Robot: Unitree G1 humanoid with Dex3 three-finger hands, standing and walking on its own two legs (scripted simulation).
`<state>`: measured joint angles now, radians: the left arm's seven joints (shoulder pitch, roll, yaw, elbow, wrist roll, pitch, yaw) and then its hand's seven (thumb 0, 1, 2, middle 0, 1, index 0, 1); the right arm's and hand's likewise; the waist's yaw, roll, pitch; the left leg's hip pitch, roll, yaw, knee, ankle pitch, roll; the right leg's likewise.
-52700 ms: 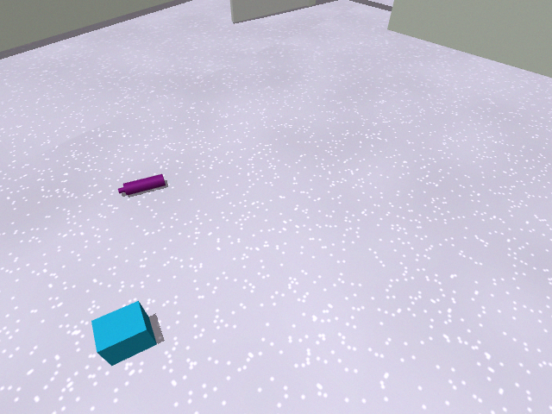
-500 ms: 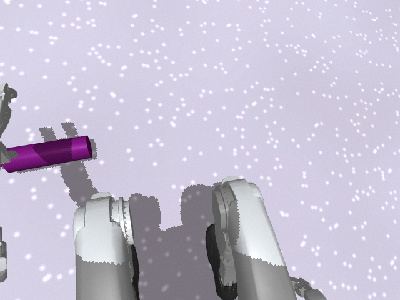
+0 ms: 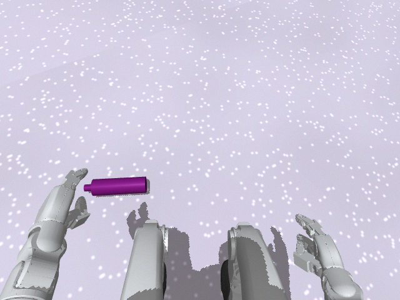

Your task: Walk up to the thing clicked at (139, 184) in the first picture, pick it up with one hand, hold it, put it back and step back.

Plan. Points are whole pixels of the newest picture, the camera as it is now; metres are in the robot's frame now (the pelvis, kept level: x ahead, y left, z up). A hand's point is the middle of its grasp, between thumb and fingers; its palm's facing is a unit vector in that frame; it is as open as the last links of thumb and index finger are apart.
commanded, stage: home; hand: left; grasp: from above
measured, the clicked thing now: (115, 186) +0.47 +0.30 -0.51
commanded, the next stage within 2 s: none
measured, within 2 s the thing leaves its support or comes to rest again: neither
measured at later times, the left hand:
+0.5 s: hand (64, 233) +0.24 +0.19 +0.11, palm faces +0.11 -0.97 -0.20, open 7.4 cm
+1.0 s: hand (56, 251) +0.22 +0.18 +0.13, palm faces +0.12 -0.98 -0.19, open 7.4 cm
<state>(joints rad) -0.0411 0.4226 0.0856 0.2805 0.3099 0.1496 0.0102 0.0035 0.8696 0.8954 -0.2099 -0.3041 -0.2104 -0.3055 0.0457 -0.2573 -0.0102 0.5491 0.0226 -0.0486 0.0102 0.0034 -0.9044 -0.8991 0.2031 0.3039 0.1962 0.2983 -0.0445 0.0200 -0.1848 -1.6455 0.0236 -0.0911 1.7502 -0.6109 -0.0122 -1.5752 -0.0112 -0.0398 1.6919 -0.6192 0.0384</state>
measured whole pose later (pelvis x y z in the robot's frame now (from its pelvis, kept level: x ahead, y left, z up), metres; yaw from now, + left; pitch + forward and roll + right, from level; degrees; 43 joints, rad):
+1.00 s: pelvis +0.07 -0.01 +0.18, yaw +4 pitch +9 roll -3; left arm 0.49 0.22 0.03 -0.13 -0.05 0.46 0.01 0.01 0.90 0.90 -0.20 -0.30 -0.20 -0.30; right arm 0.27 -0.22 0.04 0.54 0.00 -0.26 -0.18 0.01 -0.90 -0.90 0.21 0.30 0.20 0.30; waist -0.03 0.04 -0.16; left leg -0.70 0.03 -0.07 1.01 -0.47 -0.02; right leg -0.63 -0.01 -0.05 0.94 -0.47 0.02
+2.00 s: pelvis +0.07 -0.01 +0.18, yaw +3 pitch +10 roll -3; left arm 0.49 0.22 0.03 -0.13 -0.06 0.45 0.02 0.01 0.90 0.90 -0.20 -0.30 -0.20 -0.30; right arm 0.29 -0.22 0.04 0.55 0.00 -0.25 -0.19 0.01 -0.90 -0.90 0.21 0.30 0.20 0.30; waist -0.04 0.04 -0.16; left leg -0.71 0.04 -0.06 1.01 -0.47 -0.02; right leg -0.65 -0.01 -0.05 0.95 -0.47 0.02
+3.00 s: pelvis +0.06 +0.00 +0.21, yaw +3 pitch -1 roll +0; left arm 0.23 0.29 0.05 0.79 0.04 0.05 0.03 0.01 0.90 0.90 -0.20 -0.30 -0.20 -0.30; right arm 0.20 -0.30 -0.04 0.90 -0.06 -0.02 -0.01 0.01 -0.90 -0.90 0.21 0.30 0.20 0.30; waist 0.02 -0.01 0.03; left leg -0.37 0.01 -0.01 0.74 -0.36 0.00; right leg -0.34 -0.04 0.00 0.72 -0.37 0.04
